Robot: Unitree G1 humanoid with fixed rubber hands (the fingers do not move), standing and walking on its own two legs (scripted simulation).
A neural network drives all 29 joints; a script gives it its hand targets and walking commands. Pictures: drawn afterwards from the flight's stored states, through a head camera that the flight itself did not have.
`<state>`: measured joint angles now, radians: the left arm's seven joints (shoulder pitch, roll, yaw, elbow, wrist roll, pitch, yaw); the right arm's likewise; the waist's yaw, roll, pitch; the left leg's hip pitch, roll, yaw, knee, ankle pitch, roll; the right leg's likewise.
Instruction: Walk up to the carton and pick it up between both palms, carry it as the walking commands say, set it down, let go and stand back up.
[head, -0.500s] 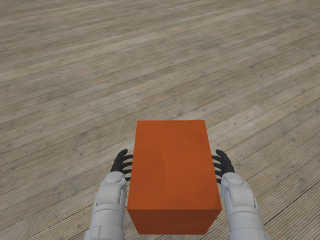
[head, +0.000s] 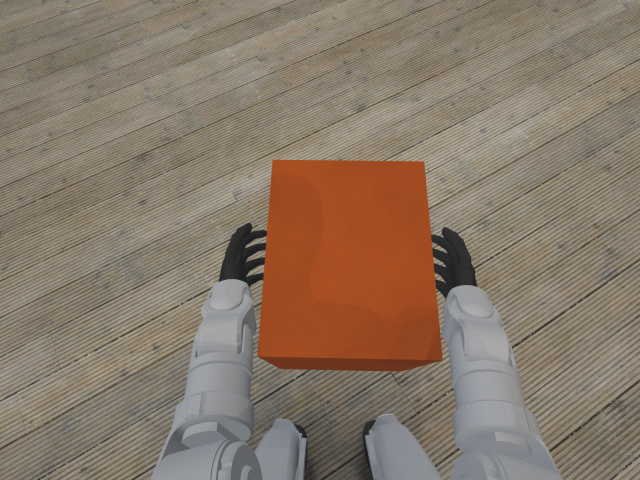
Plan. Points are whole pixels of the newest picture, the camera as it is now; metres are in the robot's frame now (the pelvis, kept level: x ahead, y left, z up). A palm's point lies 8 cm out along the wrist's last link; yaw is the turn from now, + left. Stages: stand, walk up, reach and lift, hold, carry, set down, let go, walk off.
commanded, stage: set down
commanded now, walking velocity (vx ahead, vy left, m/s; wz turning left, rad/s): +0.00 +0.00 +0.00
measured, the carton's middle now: (344, 277) +0.40 -0.02 -0.11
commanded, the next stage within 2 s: none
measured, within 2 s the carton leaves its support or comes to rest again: neither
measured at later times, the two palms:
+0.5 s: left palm (252, 286) +0.40 +0.12 -0.14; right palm (439, 289) +0.38 -0.17 -0.14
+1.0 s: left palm (261, 287) +0.43 +0.12 -0.22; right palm (423, 293) +0.40 -0.17 -0.23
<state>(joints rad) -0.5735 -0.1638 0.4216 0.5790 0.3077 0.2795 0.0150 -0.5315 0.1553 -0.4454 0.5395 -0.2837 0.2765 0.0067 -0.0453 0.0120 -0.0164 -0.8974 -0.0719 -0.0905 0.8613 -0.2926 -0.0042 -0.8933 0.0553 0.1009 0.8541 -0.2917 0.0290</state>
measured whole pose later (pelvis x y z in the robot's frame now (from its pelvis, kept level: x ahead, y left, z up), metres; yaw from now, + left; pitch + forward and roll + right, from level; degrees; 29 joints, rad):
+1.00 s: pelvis -0.02 +0.00 -0.15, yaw +0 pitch +41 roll -1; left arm -0.82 -0.06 0.38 0.69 0.18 0.23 0.08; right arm -0.75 0.06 -0.43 0.62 -0.15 0.23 -0.06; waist -0.04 0.03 -0.20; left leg -1.72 -0.13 -0.10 1.50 -0.49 -0.03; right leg -1.71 0.10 0.09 1.49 -0.49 0.05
